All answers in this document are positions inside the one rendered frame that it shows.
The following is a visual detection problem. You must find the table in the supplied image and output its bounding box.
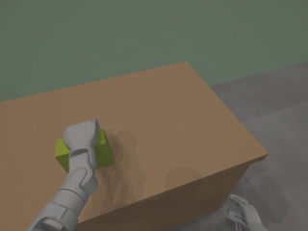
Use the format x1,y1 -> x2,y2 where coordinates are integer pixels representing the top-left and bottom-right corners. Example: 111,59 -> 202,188
0,62 -> 269,231

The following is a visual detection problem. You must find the robot left hand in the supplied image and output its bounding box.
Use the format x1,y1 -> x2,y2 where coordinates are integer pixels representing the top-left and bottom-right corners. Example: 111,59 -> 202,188
63,118 -> 100,164

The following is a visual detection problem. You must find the robot right hand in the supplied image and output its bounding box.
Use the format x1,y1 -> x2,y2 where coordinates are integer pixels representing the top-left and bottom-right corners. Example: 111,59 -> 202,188
226,194 -> 263,231

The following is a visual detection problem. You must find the sponge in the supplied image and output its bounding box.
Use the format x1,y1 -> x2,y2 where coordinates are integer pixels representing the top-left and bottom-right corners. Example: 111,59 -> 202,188
55,128 -> 114,174

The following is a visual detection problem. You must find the robot left forearm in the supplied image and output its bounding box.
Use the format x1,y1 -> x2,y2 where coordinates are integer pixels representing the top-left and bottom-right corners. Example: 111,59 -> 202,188
26,145 -> 98,231

